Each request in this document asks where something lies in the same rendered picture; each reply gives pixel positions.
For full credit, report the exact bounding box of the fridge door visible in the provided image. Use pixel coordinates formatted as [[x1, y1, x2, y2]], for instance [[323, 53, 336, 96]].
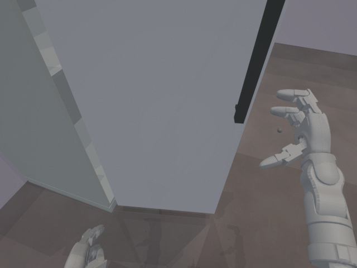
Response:
[[35, 0, 290, 214]]

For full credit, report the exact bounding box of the robot right forearm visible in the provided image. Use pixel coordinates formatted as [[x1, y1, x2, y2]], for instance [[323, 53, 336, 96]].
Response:
[[300, 152, 357, 268]]

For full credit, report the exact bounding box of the left robot hand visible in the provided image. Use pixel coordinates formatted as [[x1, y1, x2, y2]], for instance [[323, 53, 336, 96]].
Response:
[[64, 224, 107, 268]]

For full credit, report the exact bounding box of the handle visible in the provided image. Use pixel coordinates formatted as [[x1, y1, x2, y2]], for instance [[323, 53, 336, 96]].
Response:
[[234, 0, 285, 123]]

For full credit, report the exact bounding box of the right robot hand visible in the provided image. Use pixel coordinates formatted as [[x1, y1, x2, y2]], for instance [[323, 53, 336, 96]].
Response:
[[259, 89, 331, 169]]

